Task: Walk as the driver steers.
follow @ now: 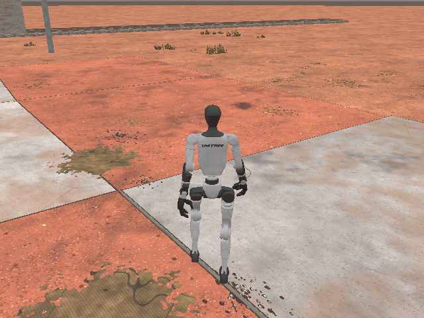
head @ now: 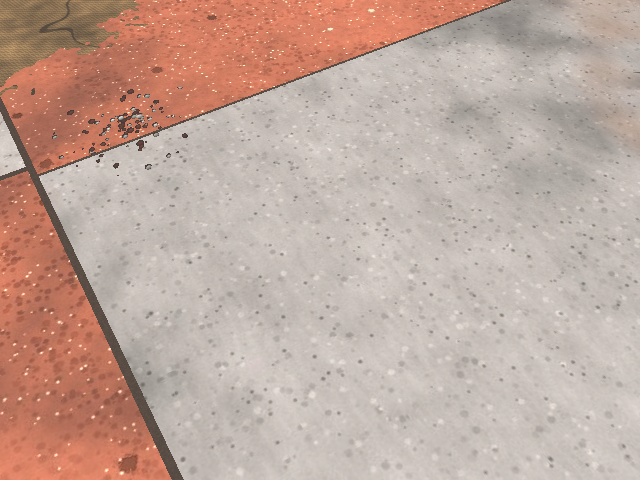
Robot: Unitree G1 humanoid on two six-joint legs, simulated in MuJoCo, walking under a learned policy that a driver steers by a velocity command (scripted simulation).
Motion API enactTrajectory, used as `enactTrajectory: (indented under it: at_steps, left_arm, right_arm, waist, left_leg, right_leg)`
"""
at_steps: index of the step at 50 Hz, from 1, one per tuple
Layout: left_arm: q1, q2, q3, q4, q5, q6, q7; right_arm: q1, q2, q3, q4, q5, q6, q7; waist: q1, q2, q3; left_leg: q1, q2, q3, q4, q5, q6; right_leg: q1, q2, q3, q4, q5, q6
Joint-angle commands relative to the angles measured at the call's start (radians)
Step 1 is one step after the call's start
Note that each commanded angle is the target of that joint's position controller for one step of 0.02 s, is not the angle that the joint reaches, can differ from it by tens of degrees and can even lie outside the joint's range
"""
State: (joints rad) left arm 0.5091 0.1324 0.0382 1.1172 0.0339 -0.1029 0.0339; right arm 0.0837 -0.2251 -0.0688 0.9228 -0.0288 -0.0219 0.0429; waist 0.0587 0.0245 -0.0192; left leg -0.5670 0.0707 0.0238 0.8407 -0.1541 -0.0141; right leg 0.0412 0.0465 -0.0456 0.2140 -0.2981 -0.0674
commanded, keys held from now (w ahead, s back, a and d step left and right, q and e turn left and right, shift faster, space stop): w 0.40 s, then w+q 0.60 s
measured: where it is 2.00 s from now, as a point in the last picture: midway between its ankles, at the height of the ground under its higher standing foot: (259, 260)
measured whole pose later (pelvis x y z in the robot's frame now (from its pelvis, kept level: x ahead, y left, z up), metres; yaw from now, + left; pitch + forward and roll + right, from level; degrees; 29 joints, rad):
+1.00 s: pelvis +0.57 +0.00 +0.00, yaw +15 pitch +1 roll -1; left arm 0.42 0.19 0.05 0.95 0.02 -0.11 0.01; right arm 0.06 -0.22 -0.06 0.84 -0.04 0.00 0.07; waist 0.04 0.03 0.05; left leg -0.65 0.08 0.08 0.78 -0.03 0.08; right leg 0.02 0.00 -0.29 0.27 -0.29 -0.03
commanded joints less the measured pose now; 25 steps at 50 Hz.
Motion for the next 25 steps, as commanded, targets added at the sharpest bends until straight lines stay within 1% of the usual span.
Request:
enactTrajectory:
  at_steps: [1, 2, 3, 4, 5, 6, 7, 8, 9, 10, 11, 12, 13, 14, 15, 16, 17, 18, 20, 21, 22, 23, 25]
  left_arm:
    - [0.024, 0.138, 0.023, -0.039, -0.001, -0.014, 0.004]
    - [0.025, 0.145, 0.023, -0.043, -0.007, -0.01, 0.002]
    - [0.042, 0.156, 0.026, -0.034, -0.01, -0.005, 0.0]
    - [0.049, 0.161, 0.028, -0.029, -0.009, -0.002, -0.001]
    - [0.046, 0.164, 0.027, -0.028, -0.011, 0.001, -0.005]
    - [0.01, 0.181, 0.028, -0.034, -0.015, 0.002, -0.011]
    - [-0.025, 0.181, 0.024, -0.053, -0.02, 0.002, -0.02]
    - [-0.041, 0.142, 0.013, -0.097, -0.055, 0.003, -0.031]
    - [-0.037, 0.144, 0.015, -0.116, -0.054, -0.001, -0.03]
    - [-0.102, 0.16, 0.022, -0.132, -0.047, -0.003, -0.028]
    - [-0.156, 0.143, 0.016, -0.151, -0.044, -0.008, -0.032]
    - [-0.18, 0.133, 0.017, -0.159, -0.035, -0.006, -0.035]
    - [-0.184, 0.133, 0.02, -0.168, -0.018, 0.005, -0.04]
    - [-0.167, 0.118, 0.02, -0.164, -0.008, 0.02, -0.047]
    - [-0.167, 0.105, 0.019, -0.171, -0.004, 0.032, -0.053]
    - [-0.19, 0.096, 0.018, -0.185, 0.002, 0.042, -0.06]
    - [-0.23, 0.096, 0.017, -0.208, 0.006, 0.047, -0.067]
    - [-0.281, 0.1, 0.016, -0.232, 0.008, 0.049, -0.072]
    - [-0.381, 0.113, 0.012, -0.282, 0.007, 0.05, -0.08]
    - [-0.43, 0.113, 0.007, -0.306, 0.004, 0.049, -0.084]
    - [-0.466, 0.111, 0.005, -0.322, -0.001, 0.05, -0.088]
    - [-0.489, 0.113, 0.003, -0.332, -0.004, 0.053, -0.089]
    - [-0.516, 0.134, 0.008, -0.347, -0.007, 0.054, -0.084]
  right_arm:
    - [-0.185, -0.017, 0.006, -0.107, 0.006, -0.014, 0.004]
    - [-0.198, -0.016, 0.008, -0.113, 0.007, -0.012, 0.004]
    - [-0.213, -0.016, 0.009, -0.124, 0.006, -0.009, 0.0]
    - [-0.206, -0.024, 0.006, -0.127, 0.005, -0.008, -0.006]
    - [-0.148, -0.039, -0.002, -0.111, 0.006, -0.01, -0.012]
    - [0.019, -0.057, -0.016, -0.065, 0.007, -0.02, -0.02]
    - [0.208, -0.102, -0.037, 0.003, 0.006, -0.03, -0.034]
    - [0.405, -0.199, -0.069, 0.047, -0.014, -0.032, -0.045]
    - [0.45, -0.212, -0.072, 0.065, -0.017, -0.032, -0.039]
    - [0.329, -0.181, -0.058, 0.039, -0.019, -0.041, -0.036]
    - [0.236, -0.136, -0.042, 0.018, -0.02, -0.051, -0.035]
    - [0.198, -0.093, -0.028, 0.021, -0.018, -0.061, -0.035]
    - [0.188, -0.052, -0.013, 0.033, -0.012, -0.069, -0.033]
    - [0.19, -0.025, -0.003, 0.042, -0.01, -0.077, -0.032]
    - [0.213, -0.019, 0.001, 0.053, -0.005, -0.085, -0.032]
    - [0.237, -0.028, 0.002, 0.067, 0.001, -0.092, -0.034]
    - [0.258, -0.042, 0.001, 0.076, 0.006, -0.098, -0.036]
    - [0.274, -0.05, 0.0, 0.082, 0.005, -0.102, -0.038]
    - [0.276, -0.047, 0.005, 0.081, 0.002, -0.105, -0.037]
    - [0.271, -0.045, 0.007, 0.077, 0.005, -0.106, -0.036]
    - [0.268, -0.053, 0.005, 0.073, 0.008, -0.106, -0.034]
    - [0.276, -0.069, 0.002, 0.073, 0.012, -0.106, -0.033]
    - [0.306, -0.1, -0.004, 0.079, 0.016, -0.102, -0.034]
  waist:
    - [0.012, -0.127, 0.161]
    - [0.018, -0.123, 0.162]
    - [0.024, -0.142, 0.177]
    - [0.021, -0.146, 0.176]
    - [-0.003, -0.144, 0.146]
    - [-0.095, -0.12, 0.066]
    - [-0.173, -0.068, -0.064]
    - [-0.25, 0.11, -0.198]
    - [-0.219, 0.194, -0.309]
    - [-0.174, 0.079, -0.193]
    - [-0.14, 0.009, -0.109]
    - [-0.108, -0.011, -0.036]
    - [-0.081, 0.01, -0.003]
    - [-0.06, 0.019, 0.013]
    - [-0.048, 0.022, 0.027]
    - [-0.041, 0.028, 0.049]
    - [-0.038, 0.032, 0.073]
    - [-0.039, 0.029, 0.094]
    - [-0.04, 0.027, 0.127]
    - [-0.043, 0.028, 0.138]
    - [-0.045, 0.034, 0.144]
    - [-0.05, 0.041, 0.143]
    - [-0.057, 0.039, 0.142]
  left_leg:
    - [-0.137, -0.009, 0.018, -0.192, 0.037, -0.003]
    - [-0.064, -0.034, 0.069, -0.26, 0.001, 0.008]
    - [-0.01, -0.041, 0.078, -0.308, -0.019, 0.025]
    - [0.04, -0.052, 0.086, -0.334, -0.009, 0.045]
    - [0.139, -0.092, 0.129, -0.327, -0.034, 0.072]
    - [0.343, -0.123, 0.138, -0.365, -0.012, 0.104]
    - [0.602, -0.122, 0.135, -0.359, 0.005, 0.13]
    - [0.942, 0.115, -0.194, -0.407, -0.172, 0.225]
    - [0.998, 0.296, -0.557, -0.531, -0.186, 0.277]
    - [0.853, 0.288, -0.521, -0.562, -0.133, 0.279]
    - [0.734, 0.27, -0.433, -0.582, -0.066, 0.273]
    - [0.64, 0.232, -0.356, -0.606, -0.004, 0.25]
    - [0.574, 0.196, -0.295, -0.627, 0.025, 0.231]
    - [0.516, 0.181, -0.252, -0.644, 0.042, 0.223]
    - [0.485, 0.174, -0.229, -0.663, 0.067, 0.223]
    - [0.464, 0.172, -0.205, -0.685, 0.09, 0.227]
    - [0.457, 0.173, -0.185, -0.707, 0.119, 0.233]
    - [0.455, 0.173, -0.167, -0.727, 0.135, 0.239]
    - [0.427, 0.145, -0.11, -0.759, 0.149, 0.231]
    - [0.388, 0.121, -0.085, -0.768, 0.153, 0.22]
    - [0.355, 0.102, -0.064, -0.777, 0.161, 0.21]
    - [0.351, 0.097, -0.06, -0.783, 0.173, 0.203]
    - [0.413, 0.125, -0.08, -0.77, 0.218, 0.197]
  right_leg:
    - [0.043, -0.25, 0.204, -0.086, 0.21, -0.139]
    - [0.005, -0.236, 0.173, -0.082, 0.245, -0.133]
    - [-0.007, -0.247, 0.168, -0.07, 0.302, -0.129]
    - [-0.002, -0.257, 0.158, -0.046, 0.382, -0.123]
    - [-0.018, -0.256, 0.135, 0.014, 0.533, -0.118]
    - [-0.058, -0.242, 0.086, 0.178, 0.725, -0.094]
    - [-0.162, -0.176, 0.024, 0.389, 0.736, -0.063]
    - [-0.499, -0.077, -0.041, 0.737, 0.417, 0.003]
    - [-0.613, 0.001, 0.034, 1.01, -0.131, -0.005]
    - [-0.664, -0.054, 0.111, 1.117, -0.098, -0.023]
    - [-0.679, -0.095, 0.112, 1.103, -0.035, -0.028]
    - [-0.68, -0.125, 0.102, 1.058, -0.01, -0.03]
    - [-0.663, -0.139, 0.094, 1.026, -0.006, -0.031]
    - [-0.636, -0.145, 0.089, 1.007, -0.007, -0.028]
    - [-0.629, -0.145, 0.078, 0.991, -0.008, -0.023]
    - [-0.65, -0.15, 0.065, 0.976, 0.0, -0.016]
    - [-0.689, -0.159, 0.055, 0.954, 0.027, -0.007]
    - [-0.728, -0.17, 0.046, 0.92, 0.061, 0.002]
    - [-0.738, -0.181, 0.031, 0.781, 0.142, 0.017]
    - [-0.686, -0.175, 0.021, 0.68, 0.191, 0.022]
    - [-0.622, -0.158, 0.007, 0.586, 0.23, 0.028]
    - [-0.57, -0.141, -0.006, 0.522, 0.254, 0.03]
    - [-0.532, -0.125, -0.012, 0.444, 0.271, 0.024]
